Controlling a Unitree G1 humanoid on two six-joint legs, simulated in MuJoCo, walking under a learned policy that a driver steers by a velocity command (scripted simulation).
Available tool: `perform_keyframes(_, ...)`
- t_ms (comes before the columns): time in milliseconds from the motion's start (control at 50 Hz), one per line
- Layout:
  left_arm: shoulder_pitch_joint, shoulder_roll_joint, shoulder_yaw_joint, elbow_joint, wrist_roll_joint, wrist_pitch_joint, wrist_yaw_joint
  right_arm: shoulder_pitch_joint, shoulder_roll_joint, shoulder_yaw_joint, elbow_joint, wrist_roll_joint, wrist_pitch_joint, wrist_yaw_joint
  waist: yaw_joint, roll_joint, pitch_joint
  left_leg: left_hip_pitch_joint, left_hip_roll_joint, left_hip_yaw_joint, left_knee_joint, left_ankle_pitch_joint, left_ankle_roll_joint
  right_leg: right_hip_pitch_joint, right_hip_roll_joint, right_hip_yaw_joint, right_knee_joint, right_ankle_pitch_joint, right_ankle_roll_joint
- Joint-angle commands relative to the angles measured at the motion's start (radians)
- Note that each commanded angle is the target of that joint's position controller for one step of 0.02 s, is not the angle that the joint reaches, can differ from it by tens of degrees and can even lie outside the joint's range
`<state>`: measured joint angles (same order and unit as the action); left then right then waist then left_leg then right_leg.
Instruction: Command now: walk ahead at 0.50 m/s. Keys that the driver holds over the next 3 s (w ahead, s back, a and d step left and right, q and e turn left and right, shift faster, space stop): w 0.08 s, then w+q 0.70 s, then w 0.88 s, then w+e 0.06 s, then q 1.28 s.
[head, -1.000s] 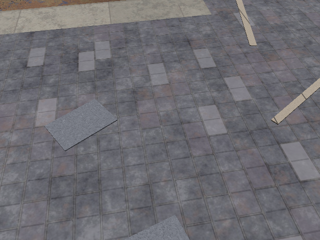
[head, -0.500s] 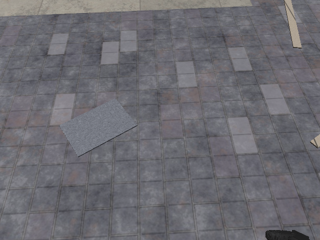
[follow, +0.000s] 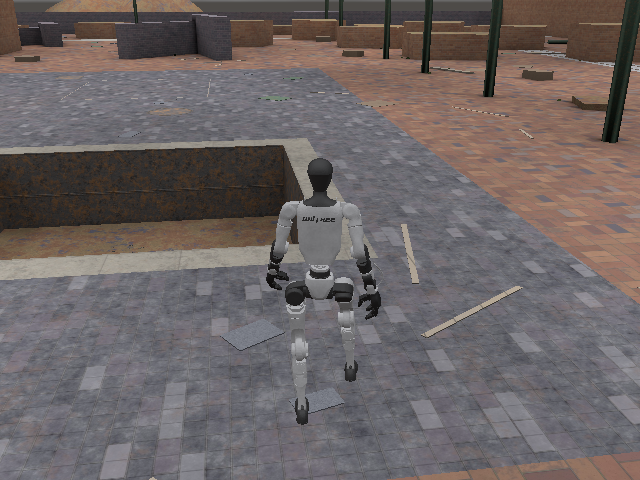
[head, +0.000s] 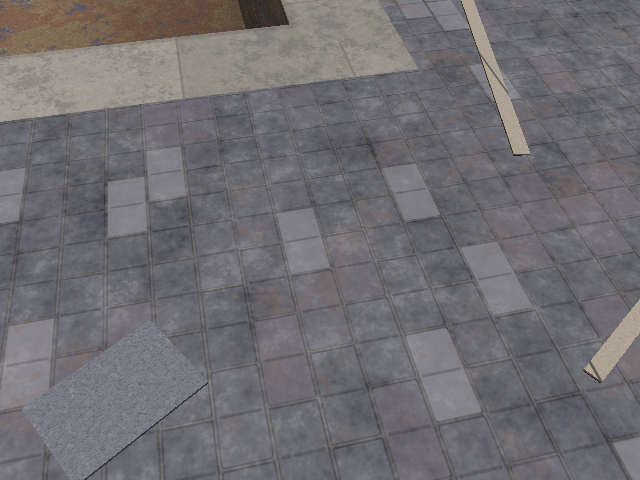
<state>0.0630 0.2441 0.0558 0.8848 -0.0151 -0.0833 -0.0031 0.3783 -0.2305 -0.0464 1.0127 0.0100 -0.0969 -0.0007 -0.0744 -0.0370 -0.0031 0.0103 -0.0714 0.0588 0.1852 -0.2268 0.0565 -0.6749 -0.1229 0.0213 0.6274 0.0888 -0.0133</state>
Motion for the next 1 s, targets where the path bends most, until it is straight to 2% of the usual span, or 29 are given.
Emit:
perform_keyframes(20, -0.145, 0.048, 0.000, -0.094, -0.006, -0.020, -0.020, 0.062, -0.161, -0.034, -0.013, 0.006, 0.005, -0.008, -0.011, 0.084, 0.102, 0.004, 0.302, -0.129, -0.036, 0.227, 0.145, -0.030, 0.027, -0.022, -0.076, -0.020, -0.012)
perform_keyframes(80, -0.124, 0.080, 0.007, -0.108, -0.009, -0.030, -0.035, 0.049, -0.179, -0.044, -0.010, 0.008, 0.021, -0.013, 0.028, 0.109, 0.077, 0.084, 0.340, -0.136, 0.047, 0.375, 0.120, 0.036, 0.053, -0.032, -0.122, -0.131, -0.051)
perform_keyframes(100, -0.067, 0.104, 0.019, -0.098, -0.008, -0.033, -0.035, 0.032, -0.186, -0.046, -0.015, 0.009, 0.026, -0.013, 0.065, 0.124, 0.040, 0.076, 0.331, -0.136, 0.118, 0.534, 0.109, 0.147, 0.083, -0.052, -0.134, -0.161, -0.066)
perform_keyframes(120, 0.072, 0.140, 0.041, -0.059, -0.006, -0.036, -0.030, 0.008, -0.177, -0.041, -0.022, 0.009, 0.031, -0.011, 0.142, 0.121, -0.040, 0.039, 0.286, -0.109, 0.274, 0.675, 0.088, 0.342, 0.117, -0.077, -0.156, -0.151, -0.090)
perform_keyframes(140, 0.273, 0.206, 0.067, -0.010, 0.004, -0.037, -0.020, -0.005, -0.144, -0.025, -0.044, -0.001, 0.030, -0.009, 0.220, 0.087, -0.184, -0.133, 0.229, -0.076, 0.529, 0.568, 0.054, 0.663, 0.028, 0.013, -0.112, -0.132, -0.141)
perform_keyframes(160, 0.411, 0.312, 0.094, 0.018, 0.023, -0.030, -0.014, 0.114, -0.023, 0.010, -0.058, -0.004, 0.013, 0.000, 0.194, -0.142, -0.356, -0.560, 0.062, -0.020, 0.946, 0.116, -0.024, 1.093, -0.255, 0.450, -0.153, -0.274, -0.286)
perform_keyframes(180, 0.419, 0.232, 0.068, 0.019, 0.021, -0.028, -0.015, 0.105, -0.051, 0.006, -0.041, 0.016, -0.011, 0.003, 0.205, -0.191, -0.430, -0.685, 0.023, -0.189, 1.114, -0.339, -0.016, 1.113, -0.317, 0.703, -0.304, -0.363, -0.308)
perform_keyframes(200, 0.334, 0.171, 0.048, 0.010, 0.014, -0.030, -0.012, 0.014, -0.148, -0.023, -0.067, 0.046, -0.020, 0.003, 0.193, -0.133, -0.263, -0.769, 0.083, -0.210, 1.176, -0.291, 0.002, 0.978, -0.283, 0.546, -0.322, -0.392, -0.244)
perform_keyframes(220, 0.240, 0.132, 0.035, -0.011, 0.012, -0.031, -0.011, -0.049, -0.154, -0.026, -0.086, 0.047, -0.020, -0.003, 0.161, -0.075, -0.157, -0.761, 0.143, -0.175, 1.148, -0.193, 0.009, 0.816, -0.249, 0.395, -0.349, -0.348, -0.206)
perform_keyframes(240, 0.172, 0.095, 0.024, -0.015, 0.015, -0.034, -0.015, -0.080, -0.141, -0.032, -0.088, 0.035, -0.011, -0.011, 0.130, -0.029, -0.080, -0.718, 0.178, -0.164, 1.084, -0.118, 0.007, 0.672, -0.207, 0.286, -0.397, -0.301, -0.180)
perform_keyframes(260, 0.135, 0.072, 0.017, -0.012, 0.023, -0.040, -0.018, -0.060, -0.122, -0.039, -0.083, 0.028, 0.006, -0.015, 0.093, -0.055, -0.042, -0.654, 0.209, -0.170, 1.032, -0.066, 0.007, 0.579, -0.169, 0.193, -0.435, -0.264, -0.157)
perform_keyframes(300, 0.128, 0.065, 0.020, 0.006, 0.030, -0.045, -0.019, -0.018, -0.067, -0.037, -0.070, 0.030, 0.036, -0.013, 0.063, -0.063, -0.011, -0.592, 0.220, -0.164, 1.004, -0.021, 0.005, 0.491, -0.137, 0.082, -0.481, -0.200, -0.153)
perform_keyframes(320, 0.137, 0.078, 0.024, 0.015, 0.032, -0.047, -0.015, -0.027, -0.060, -0.039, -0.078, 0.030, 0.046, -0.014, 0.056, -0.053, 0.006, -0.611, 0.222, -0.165, 0.991, 0.007, 0.002, 0.478, -0.134, 0.039, -0.493, -0.153, -0.157)
perform_keyframes(380, 0.166, 0.105, 0.033, 0.032, 0.037, -0.047, 0.003, -0.105, -0.066, -0.047, -0.116, 0.019, 0.055, -0.014, 0.061, -0.024, 0.041, -0.713, 0.217, -0.188, 0.886, 0.134, -0.013, 0.509, -0.134, -0.047, -0.510, -0.067, -0.161)
perform_keyframes(460, 0.191, 0.127, 0.037, 0.035, 0.032, -0.037, 0.023, -0.223, -0.052, -0.041, -0.163, 0.011, 0.045, 0.010, 0.088, -0.011, 0.067, -0.720, 0.200, -0.128, 0.656, 0.296, -0.020, 0.558, -0.120, -0.150, -0.522, -0.032, -0.140)
perform_keyframes(580, 0.293, 0.158, 0.051, 0.060, 0.010, 0.000, 0.034, -0.401, -0.033, -0.023, -0.263, 0.013, 0.044, 0.052, 0.144, 0.008, 0.120, -0.784, 0.174, -0.026, 0.487, 0.214, 0.014, 0.769, -0.181, -0.224, -0.445, 0.100, -0.130)
perform_keyframes(640, 0.257, 0.200, 0.063, 0.040, 0.000, 0.019, 0.040, -0.359, -0.077, -0.043, -0.291, 0.017, 0.047, 0.066, 0.084, -0.045, 0.053, -0.621, 0.090, 0.061, 0.472, 0.069, 0.063, 0.805, -0.186, -0.266, -0.279, 0.539, -0.101)
perform_keyframes(660, 0.240, 0.215, 0.066, 0.033, -0.001, 0.027, 0.043, -0.276, -0.110, -0.060, -0.281, 0.021, 0.048, 0.067, 0.031, -0.065, 0.000, -0.505, 0.048, 0.084, 0.473, 0.024, 0.087, 0.796, -0.179, -0.275, -0.149, 0.676, -0.089)
perform_keyframes(680, 0.214, 0.223, 0.066, 0.024, -0.007, 0.033, 0.043, -0.132, -0.162, -0.088, -0.250, 0.024, 0.048, 0.061, -0.052, -0.058, -0.078, -0.295, 0.006, 0.086, 0.404, 0.074, 0.122, 0.732, -0.150, -0.291, 0.047, 0.677, -0.062)
perform_keyframes(700, 0.213, 0.211, 0.059, 0.006, 0.002, 0.026, 0.044, 0.025, -0.247, -0.126, -0.212, 0.021, 0.055, 0.039, -0.120, 0.022, -0.166, 0.008, 0.068, -0.069, 0.350, 0.090, 0.173, 0.508, -0.106, -0.290, 0.339, 0.407, -0.013)
perform_keyframes(720, 0.307, 0.036, 0.010, -0.045, 0.037, -0.004, 0.023, 0.018, -0.352, -0.140, -0.209, 0.023, 0.052, 0.028, 0.010, 0.291, -0.235, 0.345, 0.330, -0.617, 0.293, 0.010, 0.353, 0.042, 0.102, -0.206, 0.705, -0.600, 0.048)
perform_keyframes(740, 0.216, 0.095, 0.012, -0.078, -0.010, -0.056, 0.007, 0.067, -0.293, -0.117, -0.234, 0.005, 0.040, 0.030, -0.040, 0.203, -0.370, 0.428, 0.413, -0.907, 0.125, -0.080, 0.408, -0.092, 0.156, 0.041, 0.829, -0.695, 0.032)
perform_keyframes(760, 0.106, 0.136, 0.024, -0.109, -0.045, -0.080, -0.001, 0.039, -0.228, -0.100, -0.228, -0.004, 0.029, 0.030, -0.059, 0.150, -0.241, 0.363, 0.384, -0.760, 0.105, 0.001, 0.344, -0.186, 0.101, 0.069, 0.810, -0.603, 0.001)
perform_keyframes(780, 0.095, 0.131, 0.021, -0.108, -0.034, -0.090, 0.002, -0.033, -0.186, -0.088, -0.241, 0.005, 0.021, 0.029, -0.013, 0.073, -0.157, 0.214, 0.341, -0.623, 0.114, 0.087, 0.303, -0.157, 0.053, 0.069, 0.718, -0.512, -0.016)
perform_keyframes(800, 0.110, 0.139, 0.029, -0.086, -0.007, -0.084, 0.010, -0.120, -0.143, -0.074, -0.261, 0.006, 0.019, 0.029, 0.037, 0.026, -0.103, 0.054, 0.306, -0.507, 0.106, 0.194, 0.271, -0.075, 0.015, 0.060, 0.631, -0.462, -0.011)
perform_keyframes(820, 0.141, 0.151, 0.038, -0.076, 0.002, -0.068, 0.010, -0.167, -0.114, -0.062, -0.279, -0.004, 0.017, 0.025, 0.074, 0.036, -0.085, -0.054, 0.284, -0.440, 0.085, 0.275, 0.259, 0.009, -0.013, 0.062, 0.580, -0.430, -0.003)
perform_keyframes(880, 0.149, 0.113, 0.035, -0.079, 0.018, -0.028, 0.010, -0.153, -0.138, -0.061, -0.271, -0.004, 0.010, 0.013, 0.100, 0.044, -0.047, -0.194, 0.256, -0.338, 0.029, 0.396, 0.254, 0.075, -0.026, 0.030, 0.452, -0.370, 0.034)
perform_keyframes(940, 0.047, 0.091, 0.024, -0.112, 0.025, -0.019, 0.012, -0.101, -0.166, -0.065, -0.248, 0.000, 0.008, -0.004, 0.067, 0.068, -0.007, -0.212, 0.215, -0.249, 0.005, 0.432, 0.220, 0.042, -0.013, 0.006, 0.251, -0.181, 0.056)
perform_keyframes(1000, -0.050, 0.073, 0.014, -0.132, 0.016, -0.025, 0.000, -0.064, -0.166, -0.062, -0.231, 0.004, 0.011, -0.008, 0.022, 0.092, 0.012, -0.205, 0.178, -0.193, 0.005, 0.342, 0.170, 0.087, 0.028, -0.016, 0.031, 0.022, 0.044)
